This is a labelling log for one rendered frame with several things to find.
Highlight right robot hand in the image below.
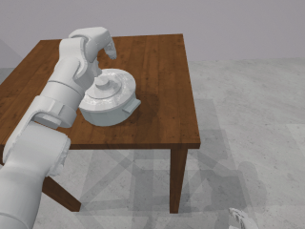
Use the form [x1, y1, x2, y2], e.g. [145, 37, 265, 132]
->
[228, 208, 259, 229]

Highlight knob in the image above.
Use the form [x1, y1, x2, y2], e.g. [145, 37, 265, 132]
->
[94, 76, 111, 89]

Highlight robot left upper arm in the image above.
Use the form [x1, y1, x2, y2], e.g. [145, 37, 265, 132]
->
[0, 121, 71, 229]

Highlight table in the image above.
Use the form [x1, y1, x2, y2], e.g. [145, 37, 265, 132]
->
[0, 33, 201, 214]

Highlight lid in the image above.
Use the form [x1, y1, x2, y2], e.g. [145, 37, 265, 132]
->
[78, 69, 136, 113]

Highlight robot left forearm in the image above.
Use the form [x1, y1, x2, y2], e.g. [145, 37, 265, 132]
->
[2, 32, 98, 164]

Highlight left robot hand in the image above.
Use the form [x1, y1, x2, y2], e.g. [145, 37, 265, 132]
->
[68, 27, 117, 77]

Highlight pot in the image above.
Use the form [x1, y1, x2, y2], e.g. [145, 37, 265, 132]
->
[79, 93, 141, 127]

